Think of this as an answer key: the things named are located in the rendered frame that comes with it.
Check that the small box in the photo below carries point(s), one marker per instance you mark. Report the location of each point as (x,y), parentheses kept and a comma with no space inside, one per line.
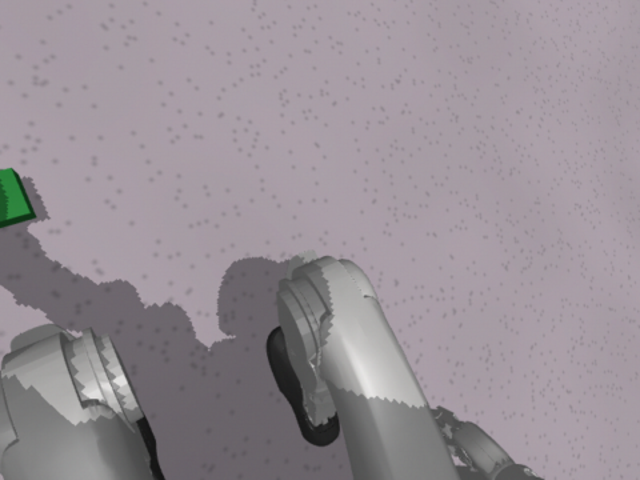
(15,206)

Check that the left robot foot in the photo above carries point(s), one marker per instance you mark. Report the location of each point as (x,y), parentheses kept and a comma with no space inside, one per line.
(150,443)

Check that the right robot arm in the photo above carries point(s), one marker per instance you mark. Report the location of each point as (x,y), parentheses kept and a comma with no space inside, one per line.
(517,472)

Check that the right robot hand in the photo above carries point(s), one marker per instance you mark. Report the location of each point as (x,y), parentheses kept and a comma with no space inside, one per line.
(472,446)

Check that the right robot foot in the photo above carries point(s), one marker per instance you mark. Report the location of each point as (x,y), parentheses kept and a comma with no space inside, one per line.
(289,385)

